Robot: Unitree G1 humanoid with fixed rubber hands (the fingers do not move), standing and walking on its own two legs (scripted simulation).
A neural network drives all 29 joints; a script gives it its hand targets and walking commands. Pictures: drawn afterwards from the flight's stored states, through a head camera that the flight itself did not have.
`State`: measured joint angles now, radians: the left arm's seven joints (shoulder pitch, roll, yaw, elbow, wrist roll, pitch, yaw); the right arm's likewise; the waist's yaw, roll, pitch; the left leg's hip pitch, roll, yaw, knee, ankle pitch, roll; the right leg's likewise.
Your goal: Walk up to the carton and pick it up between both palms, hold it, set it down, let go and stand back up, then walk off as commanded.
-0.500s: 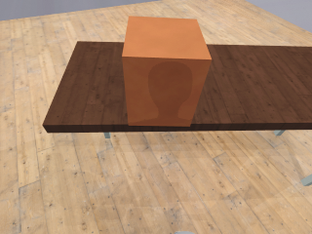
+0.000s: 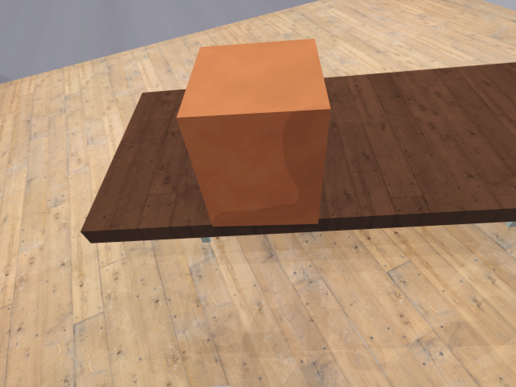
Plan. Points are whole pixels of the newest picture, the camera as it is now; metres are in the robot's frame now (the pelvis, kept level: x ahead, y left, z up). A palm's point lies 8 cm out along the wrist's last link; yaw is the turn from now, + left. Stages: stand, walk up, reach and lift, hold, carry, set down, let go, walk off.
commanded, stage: walk up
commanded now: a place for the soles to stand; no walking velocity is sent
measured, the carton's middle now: (260, 138) +0.51 +0.02 +0.11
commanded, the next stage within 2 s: none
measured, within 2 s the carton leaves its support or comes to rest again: neither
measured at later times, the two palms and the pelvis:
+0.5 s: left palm out of the picture +0.08 +0.35 -0.10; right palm out of the picture +0.06 -0.29 -0.11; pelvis +0.01 +0.03 -0.01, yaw -2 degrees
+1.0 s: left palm out of the picture +0.13 +0.35 -0.11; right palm out of the picture +0.12 -0.27 -0.10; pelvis +0.05 +0.04 -0.01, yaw -2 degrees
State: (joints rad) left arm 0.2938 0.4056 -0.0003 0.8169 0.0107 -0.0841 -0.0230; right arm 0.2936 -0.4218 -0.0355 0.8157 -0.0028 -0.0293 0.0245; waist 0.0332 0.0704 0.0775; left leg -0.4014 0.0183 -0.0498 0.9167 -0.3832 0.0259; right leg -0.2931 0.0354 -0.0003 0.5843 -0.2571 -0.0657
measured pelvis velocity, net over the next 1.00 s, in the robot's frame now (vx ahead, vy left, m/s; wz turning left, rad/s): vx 0.05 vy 0.04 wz -0.03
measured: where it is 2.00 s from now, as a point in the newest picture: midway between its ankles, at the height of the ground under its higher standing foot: outside the picture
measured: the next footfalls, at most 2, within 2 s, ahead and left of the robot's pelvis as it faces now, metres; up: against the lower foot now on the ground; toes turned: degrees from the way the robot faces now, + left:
left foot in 0.14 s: +0.10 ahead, +0.17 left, +0.00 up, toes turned -2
right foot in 0.46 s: +0.08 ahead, -0.08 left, +0.00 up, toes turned -2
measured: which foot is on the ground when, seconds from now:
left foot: up 0.00-0.12, down 0.14-1.00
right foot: down 0.00-0.16, up 0.18-0.44, down 0.46-1.00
